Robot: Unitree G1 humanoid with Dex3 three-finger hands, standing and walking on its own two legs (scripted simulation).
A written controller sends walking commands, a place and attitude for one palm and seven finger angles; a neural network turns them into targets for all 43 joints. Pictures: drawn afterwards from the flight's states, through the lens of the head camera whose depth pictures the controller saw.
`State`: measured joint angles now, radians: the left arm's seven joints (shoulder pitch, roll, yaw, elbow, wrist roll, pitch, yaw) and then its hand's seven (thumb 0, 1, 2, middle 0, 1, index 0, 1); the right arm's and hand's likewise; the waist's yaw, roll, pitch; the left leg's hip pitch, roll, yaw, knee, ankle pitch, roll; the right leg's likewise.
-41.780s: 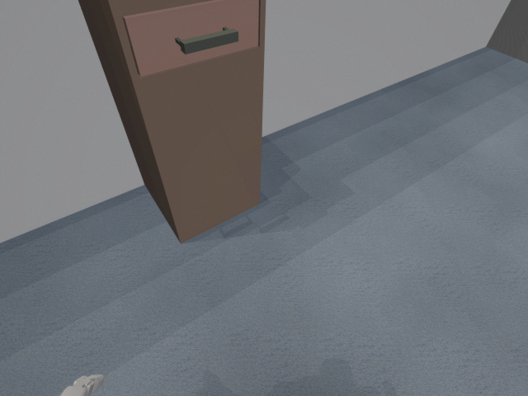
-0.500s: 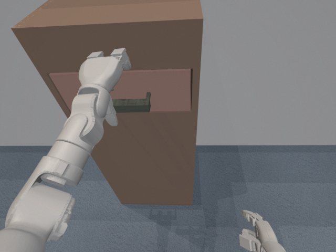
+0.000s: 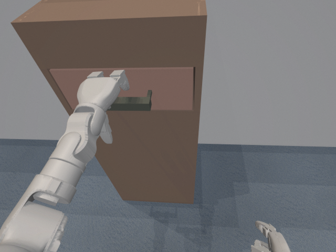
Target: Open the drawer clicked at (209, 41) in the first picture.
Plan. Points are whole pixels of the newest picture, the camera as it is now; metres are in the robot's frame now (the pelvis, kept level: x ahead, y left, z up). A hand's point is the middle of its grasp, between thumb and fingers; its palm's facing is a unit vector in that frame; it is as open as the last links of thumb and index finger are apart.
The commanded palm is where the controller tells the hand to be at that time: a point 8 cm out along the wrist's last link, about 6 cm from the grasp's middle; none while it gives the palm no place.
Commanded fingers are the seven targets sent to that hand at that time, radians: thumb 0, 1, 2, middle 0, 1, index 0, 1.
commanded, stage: lower the fingers behind the handle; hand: left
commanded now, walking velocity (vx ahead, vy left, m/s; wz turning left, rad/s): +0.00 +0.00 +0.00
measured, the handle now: (122, 98) +0.49 +0.16 +0.10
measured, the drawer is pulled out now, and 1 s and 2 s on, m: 0.00 0.00 0.00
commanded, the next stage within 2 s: lift the hand off the handle in 1.08 s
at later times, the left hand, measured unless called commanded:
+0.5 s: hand (107, 116) +0.41 +0.18 +0.12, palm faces +0.06 -0.06 -1.00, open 13.8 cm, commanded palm +0.37 +0.19 +0.16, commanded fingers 0.00 -0.50 0.30 -0.30 -1.20 -0.30 -1.20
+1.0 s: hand (108, 115) +0.41 +0.18 +0.12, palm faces +0.05 -0.05 -1.00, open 13.8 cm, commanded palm +0.37 +0.19 +0.15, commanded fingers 0.00 -0.50 0.30 -0.30 -1.20 -0.30 -1.20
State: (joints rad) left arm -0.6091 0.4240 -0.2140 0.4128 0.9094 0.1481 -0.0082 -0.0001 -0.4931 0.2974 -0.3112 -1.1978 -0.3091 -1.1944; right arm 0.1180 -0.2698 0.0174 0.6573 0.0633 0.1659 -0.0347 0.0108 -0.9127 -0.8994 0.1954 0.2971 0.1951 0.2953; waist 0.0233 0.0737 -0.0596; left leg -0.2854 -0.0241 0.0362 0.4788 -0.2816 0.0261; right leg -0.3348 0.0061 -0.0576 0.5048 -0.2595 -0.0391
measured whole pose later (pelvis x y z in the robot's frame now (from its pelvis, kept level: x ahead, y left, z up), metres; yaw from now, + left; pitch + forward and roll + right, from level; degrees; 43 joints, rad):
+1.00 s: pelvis -0.01 -0.01 -0.01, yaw +0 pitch +6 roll +1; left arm -0.61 0.42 -0.18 0.52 0.96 0.12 0.04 0.00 -0.49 0.30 -0.25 -1.20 -0.29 -1.27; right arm 0.21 -0.27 0.02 0.63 0.06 0.20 -0.05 0.01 -0.91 -0.90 0.20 0.30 0.20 0.30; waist 0.01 0.05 -0.09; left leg -0.37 -0.01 0.04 0.57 -0.31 0.02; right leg -0.42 0.02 -0.05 0.59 -0.28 -0.05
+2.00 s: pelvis -0.01 +0.01 +0.00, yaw -1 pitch +6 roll +0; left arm -0.70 0.45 -0.17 0.54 0.93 0.09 0.04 0.00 -0.49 0.30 -0.33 -1.20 -0.32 -1.22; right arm 0.23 -0.26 -0.01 0.66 0.07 0.15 -0.06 0.01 -0.91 -0.90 0.20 0.30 0.20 0.30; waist -0.01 0.07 -0.08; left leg -0.34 -0.02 0.06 0.53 -0.30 0.04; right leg -0.39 0.01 -0.03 0.54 -0.26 -0.03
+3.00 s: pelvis +0.00 +0.01 +0.00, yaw +0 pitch +3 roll +1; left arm -0.75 0.53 -0.16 0.27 0.84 0.19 -0.27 0.00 -0.49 0.30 -0.32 -1.20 -0.32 -1.20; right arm 0.14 -0.29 0.03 0.63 0.07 0.20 0.00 0.01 -0.91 -0.90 0.20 0.30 0.20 0.30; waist 0.01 0.09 -0.06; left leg -0.23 -0.03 0.05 0.44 -0.27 0.04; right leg -0.29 0.00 -0.04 0.48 -0.25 -0.03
